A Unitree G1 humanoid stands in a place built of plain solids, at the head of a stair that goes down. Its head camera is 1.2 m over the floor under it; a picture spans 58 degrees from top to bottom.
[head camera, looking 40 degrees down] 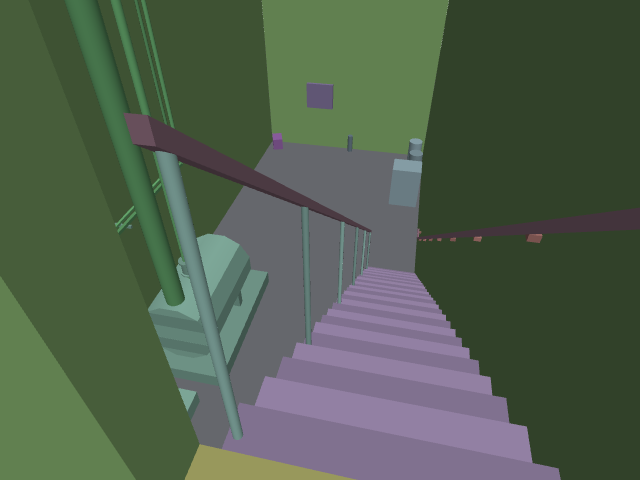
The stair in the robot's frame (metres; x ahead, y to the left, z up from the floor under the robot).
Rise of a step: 0.20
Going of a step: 0.24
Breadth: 1.04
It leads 12 degrees to the right of straight ahead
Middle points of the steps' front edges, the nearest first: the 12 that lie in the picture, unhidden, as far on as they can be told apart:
0.68 -0.23 -0.20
0.92 -0.28 -0.40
1.14 -0.33 -0.59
1.38 -0.38 -0.79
1.61 -0.43 -0.99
1.85 -0.48 -1.19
2.08 -0.53 -1.39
2.31 -0.58 -1.59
2.55 -0.63 -1.78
2.79 -0.68 -1.98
3.03 -0.73 -2.17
3.27 -0.78 -2.37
